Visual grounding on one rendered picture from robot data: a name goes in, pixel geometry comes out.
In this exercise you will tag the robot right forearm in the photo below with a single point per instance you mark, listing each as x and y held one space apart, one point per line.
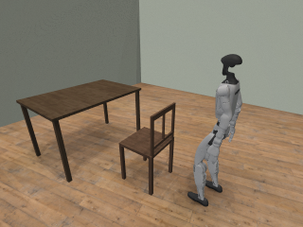
235 117

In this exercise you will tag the right robot hand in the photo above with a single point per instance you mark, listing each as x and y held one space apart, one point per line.
232 131

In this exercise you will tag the right robot upper arm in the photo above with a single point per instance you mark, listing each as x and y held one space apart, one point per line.
239 101

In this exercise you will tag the left robot hand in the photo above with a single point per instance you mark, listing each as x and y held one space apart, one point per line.
214 151

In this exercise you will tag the robot left forearm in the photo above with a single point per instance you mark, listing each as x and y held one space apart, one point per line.
223 127

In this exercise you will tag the humanoid robot head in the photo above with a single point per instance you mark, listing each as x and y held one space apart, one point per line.
230 60

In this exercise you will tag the left robot shin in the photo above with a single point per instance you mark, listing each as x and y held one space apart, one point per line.
200 180

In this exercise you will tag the table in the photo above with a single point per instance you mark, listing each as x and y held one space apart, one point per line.
60 104

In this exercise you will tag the left robot upper arm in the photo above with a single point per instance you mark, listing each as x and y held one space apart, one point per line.
223 93

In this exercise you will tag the chair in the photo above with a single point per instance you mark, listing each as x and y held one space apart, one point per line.
148 143

